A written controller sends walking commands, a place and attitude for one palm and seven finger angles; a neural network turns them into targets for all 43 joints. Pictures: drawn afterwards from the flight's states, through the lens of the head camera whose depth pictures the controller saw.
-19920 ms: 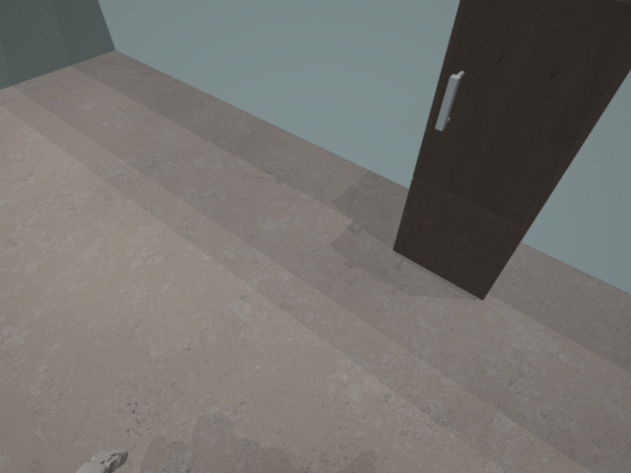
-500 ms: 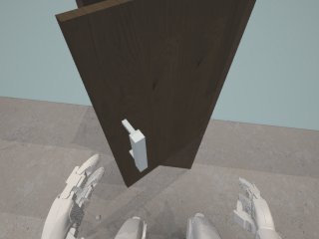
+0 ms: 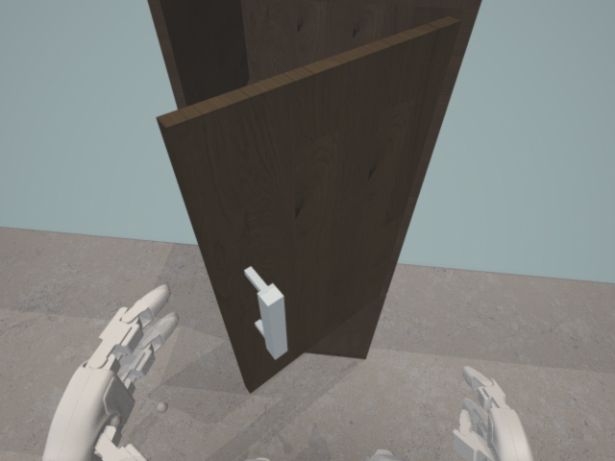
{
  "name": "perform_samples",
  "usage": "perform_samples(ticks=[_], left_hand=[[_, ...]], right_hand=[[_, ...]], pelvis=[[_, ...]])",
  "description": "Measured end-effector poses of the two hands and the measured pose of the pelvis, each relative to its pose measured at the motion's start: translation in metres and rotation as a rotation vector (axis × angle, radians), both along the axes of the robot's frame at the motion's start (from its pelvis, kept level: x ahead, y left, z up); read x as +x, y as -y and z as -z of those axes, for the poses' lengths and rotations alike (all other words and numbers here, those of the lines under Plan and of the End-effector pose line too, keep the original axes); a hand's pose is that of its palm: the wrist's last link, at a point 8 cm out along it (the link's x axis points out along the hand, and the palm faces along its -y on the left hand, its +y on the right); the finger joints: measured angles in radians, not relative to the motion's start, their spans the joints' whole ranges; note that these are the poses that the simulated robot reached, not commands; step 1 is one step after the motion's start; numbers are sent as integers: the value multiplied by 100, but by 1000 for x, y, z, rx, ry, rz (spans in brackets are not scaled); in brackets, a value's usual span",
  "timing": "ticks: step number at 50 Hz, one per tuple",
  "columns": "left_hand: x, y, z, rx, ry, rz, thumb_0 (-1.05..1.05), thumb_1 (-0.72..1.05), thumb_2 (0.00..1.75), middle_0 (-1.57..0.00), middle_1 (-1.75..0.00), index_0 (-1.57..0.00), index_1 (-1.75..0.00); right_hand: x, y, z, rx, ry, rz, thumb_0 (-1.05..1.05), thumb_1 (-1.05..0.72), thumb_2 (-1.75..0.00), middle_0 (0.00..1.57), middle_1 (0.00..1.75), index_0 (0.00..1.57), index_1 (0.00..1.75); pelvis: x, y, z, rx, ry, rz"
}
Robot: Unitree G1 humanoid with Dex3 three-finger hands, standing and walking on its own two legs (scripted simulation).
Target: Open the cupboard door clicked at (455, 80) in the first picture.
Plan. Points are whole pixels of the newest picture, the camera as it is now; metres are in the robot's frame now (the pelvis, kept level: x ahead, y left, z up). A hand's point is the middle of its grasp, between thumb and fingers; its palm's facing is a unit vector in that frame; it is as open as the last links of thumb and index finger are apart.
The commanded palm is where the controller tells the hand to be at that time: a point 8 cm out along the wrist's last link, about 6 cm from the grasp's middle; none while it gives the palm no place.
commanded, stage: draw the hand back to the body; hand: left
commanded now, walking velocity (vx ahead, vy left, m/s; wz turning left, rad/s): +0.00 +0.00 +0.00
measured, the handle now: (265, 314) +0.30 +0.08 +0.03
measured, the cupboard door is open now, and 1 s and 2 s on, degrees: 45 45 45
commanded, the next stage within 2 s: step back with the hand held close in 1.14 s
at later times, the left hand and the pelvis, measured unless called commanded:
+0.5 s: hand (55, 322) +0.20 +0.24 +0.18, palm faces +0.35 -0.84 -0.41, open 12.3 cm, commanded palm +0.16 +0.28 +0.21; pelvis +0.03 +0.01 +0.05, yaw +0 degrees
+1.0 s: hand (20, 267) +0.23 +0.26 +0.23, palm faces +0.44 -0.82 -0.38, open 7.6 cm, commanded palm +0.17 +0.30 +0.25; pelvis +0.03 +0.00 +0.07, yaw -2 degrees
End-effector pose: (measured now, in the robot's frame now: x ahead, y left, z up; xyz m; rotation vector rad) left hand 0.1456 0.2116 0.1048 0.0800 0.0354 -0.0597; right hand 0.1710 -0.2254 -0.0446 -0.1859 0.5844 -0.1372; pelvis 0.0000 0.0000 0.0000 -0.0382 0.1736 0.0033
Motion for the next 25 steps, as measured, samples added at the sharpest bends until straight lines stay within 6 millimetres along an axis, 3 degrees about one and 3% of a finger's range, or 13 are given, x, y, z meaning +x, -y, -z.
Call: perform_samples(ticks=[4, 9, 17, 25], left_hand=[[6, -12, -13, 23, 20, -11, -2, -47, 31, -16, -30, -16, -30], [9, -29, -36, 212, -21, -173, -2, -37, 35, -16, -30, -16, -30], [9, -47, -63, 318, -32, -331, -1, -13, 46, -17, -30, -17, -30], [18, -65, -97, 362, 72, -418, -1, 14, 57, -19, -30, -18, -30]], right_hand=[[4, 1, -8, -2, 16, 9, 1, -90, -90, 20, 30, 20, 30], [10, -3, -20, -13, 22, 30, 1, -90, -90, 20, 30, 20, 29], [17, -17, -26, 9, 5, 0, 1, -90, -90, 20, 30, 20, 29], [22, -23, -33, 10, -2, -45, 1, -90, -90, 20, 30, 20, 30]], pelvis=[[5, -1, -6, -4, 20, 1], [15, -4, -20, 2, 52, 8], [24, -9, -39, 10, 111, 10], [29, -9, -53, 17, 167, 8]])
